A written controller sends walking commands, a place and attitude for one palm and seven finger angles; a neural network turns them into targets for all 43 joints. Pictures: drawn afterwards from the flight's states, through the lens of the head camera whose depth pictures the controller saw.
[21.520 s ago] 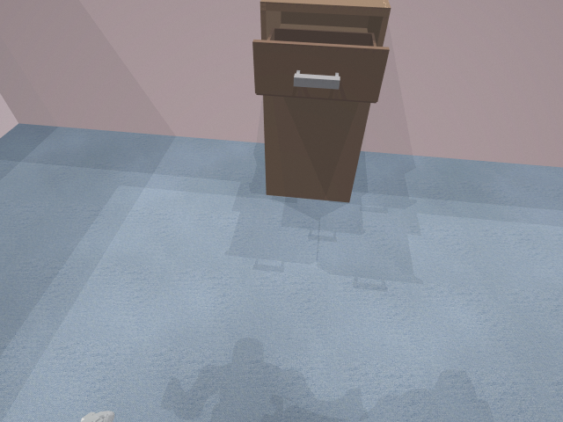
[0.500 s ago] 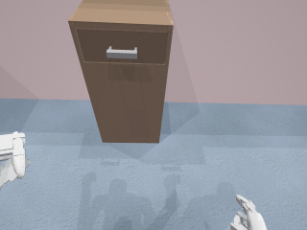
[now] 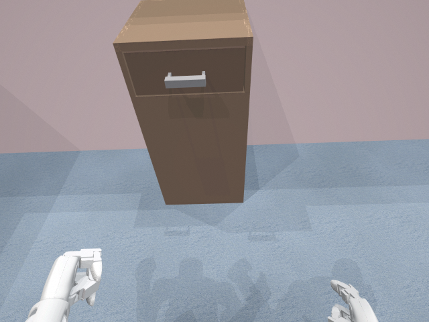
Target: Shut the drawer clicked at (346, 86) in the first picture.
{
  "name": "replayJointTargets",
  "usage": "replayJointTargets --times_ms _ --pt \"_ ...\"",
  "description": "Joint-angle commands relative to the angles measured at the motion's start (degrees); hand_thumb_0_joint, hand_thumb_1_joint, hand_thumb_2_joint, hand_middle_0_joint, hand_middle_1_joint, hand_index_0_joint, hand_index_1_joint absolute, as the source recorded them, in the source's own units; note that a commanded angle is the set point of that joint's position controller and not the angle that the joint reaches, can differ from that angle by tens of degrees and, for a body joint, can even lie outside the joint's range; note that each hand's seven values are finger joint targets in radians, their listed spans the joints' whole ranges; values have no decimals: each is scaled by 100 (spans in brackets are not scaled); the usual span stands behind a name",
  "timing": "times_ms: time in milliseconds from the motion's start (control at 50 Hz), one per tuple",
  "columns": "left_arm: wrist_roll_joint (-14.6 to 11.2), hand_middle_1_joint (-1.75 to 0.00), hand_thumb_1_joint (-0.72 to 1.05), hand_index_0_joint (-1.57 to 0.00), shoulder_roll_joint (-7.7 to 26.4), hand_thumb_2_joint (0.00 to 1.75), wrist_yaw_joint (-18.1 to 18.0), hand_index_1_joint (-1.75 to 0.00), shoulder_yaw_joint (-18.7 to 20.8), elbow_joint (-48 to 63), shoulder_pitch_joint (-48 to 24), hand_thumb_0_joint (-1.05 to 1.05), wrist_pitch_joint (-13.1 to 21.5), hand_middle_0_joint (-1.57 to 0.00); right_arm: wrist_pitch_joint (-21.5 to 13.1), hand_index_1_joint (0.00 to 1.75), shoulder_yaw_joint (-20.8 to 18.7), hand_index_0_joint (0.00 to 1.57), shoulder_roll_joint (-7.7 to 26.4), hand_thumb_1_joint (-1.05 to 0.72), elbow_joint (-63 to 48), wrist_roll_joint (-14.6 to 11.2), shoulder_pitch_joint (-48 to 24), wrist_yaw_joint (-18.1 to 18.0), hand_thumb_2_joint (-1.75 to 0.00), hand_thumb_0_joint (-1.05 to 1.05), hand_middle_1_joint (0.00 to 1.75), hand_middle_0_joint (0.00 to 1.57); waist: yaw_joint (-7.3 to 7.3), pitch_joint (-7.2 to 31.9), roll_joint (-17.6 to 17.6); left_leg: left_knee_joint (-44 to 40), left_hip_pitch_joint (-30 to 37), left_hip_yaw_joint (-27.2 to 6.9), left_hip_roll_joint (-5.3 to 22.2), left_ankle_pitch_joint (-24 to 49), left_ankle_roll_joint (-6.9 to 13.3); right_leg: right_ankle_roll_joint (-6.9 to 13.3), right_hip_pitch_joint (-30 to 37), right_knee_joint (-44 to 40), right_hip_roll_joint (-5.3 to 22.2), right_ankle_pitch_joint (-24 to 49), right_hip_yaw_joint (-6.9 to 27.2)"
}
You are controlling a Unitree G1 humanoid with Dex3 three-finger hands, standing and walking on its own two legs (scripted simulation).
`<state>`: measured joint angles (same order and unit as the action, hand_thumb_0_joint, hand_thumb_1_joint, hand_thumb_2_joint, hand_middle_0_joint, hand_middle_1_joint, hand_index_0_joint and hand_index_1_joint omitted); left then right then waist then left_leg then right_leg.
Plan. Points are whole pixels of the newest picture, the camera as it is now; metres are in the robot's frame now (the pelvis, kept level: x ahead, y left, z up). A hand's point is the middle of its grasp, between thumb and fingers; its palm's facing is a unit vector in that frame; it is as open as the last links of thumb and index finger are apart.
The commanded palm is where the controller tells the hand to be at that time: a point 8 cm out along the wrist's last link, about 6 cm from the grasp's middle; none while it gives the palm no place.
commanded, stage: let the arm hang, fingers relaxed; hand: left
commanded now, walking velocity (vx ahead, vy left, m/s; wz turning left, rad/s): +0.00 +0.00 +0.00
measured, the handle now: (186, 78) +0.84 +0.15 +0.04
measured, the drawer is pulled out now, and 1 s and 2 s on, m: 0.00 0.00 0.00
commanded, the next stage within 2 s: look to check the result in 0.96 s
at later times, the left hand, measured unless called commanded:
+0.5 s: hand out of the picture -0.10 +0.21 -0.15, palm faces +0.04 -0.97 -0.25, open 5.9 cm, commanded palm none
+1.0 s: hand out of the picture -0.02 +0.13 -0.17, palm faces +0.05 -0.99 -0.14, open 7.3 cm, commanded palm none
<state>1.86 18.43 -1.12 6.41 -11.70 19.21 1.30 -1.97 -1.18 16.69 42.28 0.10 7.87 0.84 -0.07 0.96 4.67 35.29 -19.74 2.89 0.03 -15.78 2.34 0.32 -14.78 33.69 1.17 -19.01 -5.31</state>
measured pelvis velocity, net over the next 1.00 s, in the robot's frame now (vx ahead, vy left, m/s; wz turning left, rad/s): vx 0.00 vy -0.01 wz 0.00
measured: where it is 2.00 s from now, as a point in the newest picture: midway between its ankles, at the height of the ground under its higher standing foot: outside the picture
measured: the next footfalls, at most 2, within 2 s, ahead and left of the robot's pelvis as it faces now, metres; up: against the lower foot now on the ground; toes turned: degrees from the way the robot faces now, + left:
none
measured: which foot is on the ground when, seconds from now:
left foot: down 0.00-1.00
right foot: down 0.00-1.00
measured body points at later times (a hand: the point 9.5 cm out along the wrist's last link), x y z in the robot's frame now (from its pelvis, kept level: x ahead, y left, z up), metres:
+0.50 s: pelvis -0.02 +0.01 +0.01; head +0.00 +0.00 +0.46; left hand -0.10 +0.26 -0.13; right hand -0.04 -0.20 -0.15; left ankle +0.03 +0.09 -0.73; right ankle -0.01 -0.11 -0.73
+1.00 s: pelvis +0.00 -0.01 +0.01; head +0.01 -0.01 +0.46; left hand -0.02 +0.19 -0.15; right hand -0.05 -0.21 -0.15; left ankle +0.03 +0.09 -0.73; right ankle -0.01 -0.11 -0.73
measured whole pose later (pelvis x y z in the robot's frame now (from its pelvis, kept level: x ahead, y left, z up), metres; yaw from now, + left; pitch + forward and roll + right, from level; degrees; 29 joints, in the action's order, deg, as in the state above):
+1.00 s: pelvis +0.00 -0.01 +0.01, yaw +0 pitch -1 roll +0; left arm 0.4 5.3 -2.1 0.4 -66.1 17.2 0.6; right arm 0.5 -0.6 5.4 65.4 0.7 19.9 -2.2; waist -0.8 -2.4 0.2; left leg 25.5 -13.7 2.5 -0.1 -10.5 1.4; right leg 1.3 -9.4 25.4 0.4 -14.7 -5.1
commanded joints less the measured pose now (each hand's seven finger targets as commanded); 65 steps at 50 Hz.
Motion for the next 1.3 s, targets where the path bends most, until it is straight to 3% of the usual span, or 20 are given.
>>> replayJointTargets --times_ms 0,40,60,100,180,240,260,280,380,420,620,760,820,940,1060,1280 --pt "4 -125 90 -108 294 90 101 -125 -219 -1171 -203 0 -95 -108 56 30 -122 20 480 -90 -274 124 204 -45 -90 0 30 20 -105 -60 -1727 -382 293 -752 466 983 102 356 -344 -822 737 731 699" --pt "-41 -117 90 -100 170 90 62 -117 -325 -1826 -323 0 -174 -100 119 30 -47 20 402 -90 -41 155 255 -66 -90 0 30 20 -75 -123 -993 -811 233 -923 558 1136 121 217 -114 -730 527 492 581" --pt "-54 -112 90 -96 173 90 43 -112 -360 -2120 -308 0 -211 -96 134 30 -26 20 440 -90 57 162 215 -73 -90 0 30 20 -5 -212 -434 -1097 94 -1063 639 1007 146 148 35 -694 415 238 532" --pt "-84 -104 90 -88 130 90 30 -104 -391 -2743 -196 0 -230 -88 151 30 12 20 376 -90 307 156 244 -102 -90 0 30 20 63 -328 330 -1559 -203 -1195 666 307 169 110 394 -772 332 73 493" --pt "-109 -86 90 -72 -12 90 22 -86 -401 -3716 90 0 -204 -72 209 30 -6 20 202 -90 740 135 558 -180 -90 0 30 20 77 -106 982 -1931 -12 -1206 630 -659 109 185 635 -984 296 63 424" --pt "-104 -73 90 -60 -83 90 37 -73 -429 -4206 194 0 -194 -60 246 30 -53 20 156 -90 1002 113 806 -221 -90 0 30 20 57 -107 823 -2178 85 -1303 665 -1200 114 200 595 -1076 229 43 363" --pt "-96 -69 90 -56 -62 90 33 -69 -433 -4315 209 0 -184 -56 257 30 -80 20 184 -90 1053 101 910 -231 -90 0 30 20 50 -153 376 -2179 136 -1367 707 -1183 129 202 567 -1127 220 44 353" --pt "-95 -65 90 -52 -128 90 30 -65 -459 -4450 219 0 -184 -52 264 30 -93 20 159 -90 1143 97 981 -237 -90 0 30 20 37 -258 148 -2200 138 -1347 717 -1244 138 198 481 -1196 258 -2 373" --pt "-107 -43 90 -32 -260 90 -20 -43 -514 -4918 351 0 -134 -32 260 30 -85 20 -30 -90 1542 74 1327 -256 -90 0 30 20 -34 -454 -512 -1964 433 -1117 614 -689 120 238 170 -1439 389 -86 501" --pt "-110 -34 90 -24 -321 90 -41 -34 -520 -5038 402 0 -139 -24 270 30 -74 20 -91 -90 1670 77 1439 -260 -90 0 30 20 -54 -580 -609 -1945 476 -1068 600 -685 116 227 -6 -1482 394 -252 530" --pt "-100 -30 90 -20 -585 90 -103 -30 -523 -5340 582 0 -139 -20 267 30 -38 20 -440 -90 2037 90 1529 -270 -90 0 30 20 -22 -882 -482 -1929 363 -902 518 -591 96 192 -214 -1464 385 -338 591" --pt "-115 -30 90 -20 -667 90 -127 -30 -495 -5339 482 0 -78 -20 244 30 -21 20 -660 -90 2136 84 1630 -277 -90 0 30 20 -50 -812 -612 -1554 534 -623 397 92 29 242 -241 -1606 488 -273 674" --pt "-134 -30 90 -20 -733 90 -130 -30 -489 -5335 398 0 -60 -20 221 30 0 20 -743 -90 2182 94 1644 -290 -90 0 30 20 -69 -800 -482 -1477 580 -575 378 345 5 269 -181 -1599 523 -94 688" --pt "-156 -30 90 -20 -799 90 -139 -30 -496 -5408 401 0 -39 -20 190 30 8 20 -775 -90 2234 83 1605 -334 -90 0 30 20 -38 -730 -176 -1465 636 -583 449 702 -10 268 79 -1535 497 431 646" --pt "-155 -30 90 -20 -825 90 -153 -30 -487 -5432 392 0 -34 -20 183 30 -8 20 -728 -90 2262 69 1631 -354 -90 0 30 20 -32 -625 -444 -1395 775 -578 489 980 -9 253 236 -1519 484 649 582" --pt "-155 -30 90 -20 -806 90 -162 -30 -482 -5459 369 0 -33 -20 176 30 3 20 -707 -90 2313 66 1530 -365 -90 0 30 20 -43 -681 -469 -1403 890 -563 520 1217 -14 224 345 -1529 492 929 556"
